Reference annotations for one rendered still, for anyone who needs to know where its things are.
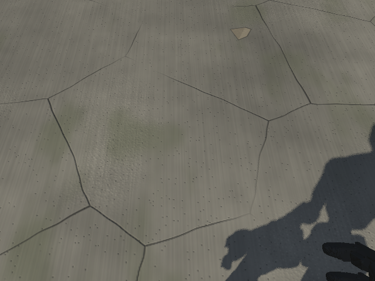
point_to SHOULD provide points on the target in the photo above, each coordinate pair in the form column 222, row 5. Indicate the right robot hand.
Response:
column 358, row 254

